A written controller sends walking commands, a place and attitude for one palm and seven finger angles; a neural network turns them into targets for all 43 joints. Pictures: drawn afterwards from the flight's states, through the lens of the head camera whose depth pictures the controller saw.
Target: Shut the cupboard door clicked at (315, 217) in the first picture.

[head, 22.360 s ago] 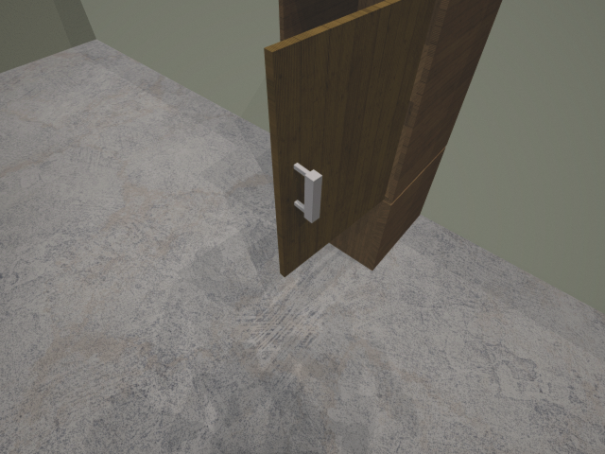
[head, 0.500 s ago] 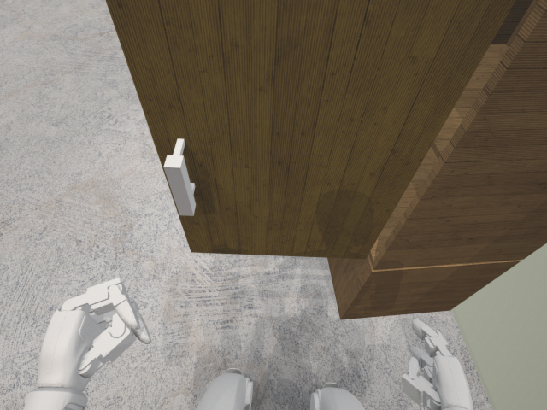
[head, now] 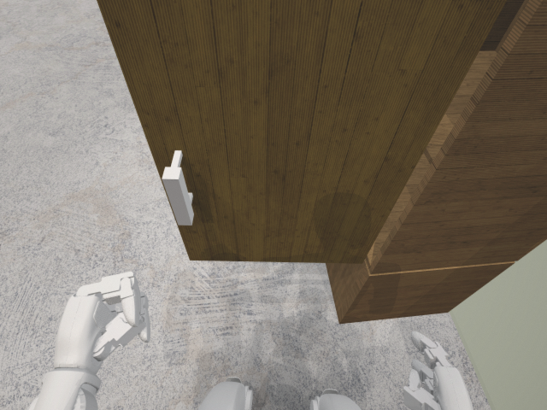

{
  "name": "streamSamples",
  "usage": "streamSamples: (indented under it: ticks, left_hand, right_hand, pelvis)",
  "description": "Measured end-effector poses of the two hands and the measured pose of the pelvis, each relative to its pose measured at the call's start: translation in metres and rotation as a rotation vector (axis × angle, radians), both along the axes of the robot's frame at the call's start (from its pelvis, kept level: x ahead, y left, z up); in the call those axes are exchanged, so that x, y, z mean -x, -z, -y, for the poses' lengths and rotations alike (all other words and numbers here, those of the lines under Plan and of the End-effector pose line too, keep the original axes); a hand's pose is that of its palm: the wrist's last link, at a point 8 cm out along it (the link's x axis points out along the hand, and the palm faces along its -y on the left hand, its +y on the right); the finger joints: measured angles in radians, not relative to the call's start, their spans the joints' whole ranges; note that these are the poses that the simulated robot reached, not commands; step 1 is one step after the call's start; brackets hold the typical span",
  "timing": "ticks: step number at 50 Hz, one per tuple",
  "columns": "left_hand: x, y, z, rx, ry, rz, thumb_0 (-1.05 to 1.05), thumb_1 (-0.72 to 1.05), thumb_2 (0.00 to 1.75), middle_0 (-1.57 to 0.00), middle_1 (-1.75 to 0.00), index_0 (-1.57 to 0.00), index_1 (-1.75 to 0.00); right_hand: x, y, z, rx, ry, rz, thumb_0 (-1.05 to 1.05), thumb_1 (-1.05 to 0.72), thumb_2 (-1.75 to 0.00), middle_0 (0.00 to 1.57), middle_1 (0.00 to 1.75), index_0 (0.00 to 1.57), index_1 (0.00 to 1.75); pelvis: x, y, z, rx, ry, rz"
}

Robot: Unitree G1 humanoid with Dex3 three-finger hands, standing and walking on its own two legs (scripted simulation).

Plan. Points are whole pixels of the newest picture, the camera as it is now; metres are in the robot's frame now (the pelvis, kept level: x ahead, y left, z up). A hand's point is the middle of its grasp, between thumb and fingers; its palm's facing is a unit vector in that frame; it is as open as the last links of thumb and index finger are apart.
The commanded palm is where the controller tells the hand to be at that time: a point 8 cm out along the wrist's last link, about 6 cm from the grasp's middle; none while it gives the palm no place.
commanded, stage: raise the hand and make a fist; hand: left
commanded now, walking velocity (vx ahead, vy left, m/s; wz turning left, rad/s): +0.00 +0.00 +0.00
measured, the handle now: (181, 188) +0.44 +0.18 +0.05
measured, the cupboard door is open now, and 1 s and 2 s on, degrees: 83 83 83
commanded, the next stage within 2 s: bring the fist close to the handle in 0.20 s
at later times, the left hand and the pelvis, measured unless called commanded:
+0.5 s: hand (152, 308) +0.24 +0.18 +0.05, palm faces +0.06 -1.00 -0.03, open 3.1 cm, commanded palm +0.22 +0.23 +0.05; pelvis +0.00 -0.01 +0.00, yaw +0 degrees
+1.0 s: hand (178, 266) +0.30 +0.16 +0.05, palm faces +0.05 -1.00 -0.02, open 3.1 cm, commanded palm +0.28 +0.21 +0.05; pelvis +0.00 -0.01 +0.00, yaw +0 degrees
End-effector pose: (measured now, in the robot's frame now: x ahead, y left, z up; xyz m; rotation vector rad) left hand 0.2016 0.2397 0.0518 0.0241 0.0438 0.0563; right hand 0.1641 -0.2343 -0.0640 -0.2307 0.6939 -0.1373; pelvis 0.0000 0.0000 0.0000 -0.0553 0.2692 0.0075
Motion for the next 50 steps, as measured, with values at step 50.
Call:
streamSamples:
  ticks: [50]
  left_hand:
    - [-0.076, 0.001, 0.030, 0.005, 0.008, 0.042, 0.02, 0.90, 0.90, -1.30, -1.50, -1.30, -1.50]
  right_hand:
    - [0.016, 0.015, 0.017, -0.011, 0.037, -0.111, 0.01, -0.90, -0.90, 0.20, 0.30, 0.20, 0.30]
  pelvis:
    - [-0.002, -0.002, 0.009, -0.019, 0.007, -0.013]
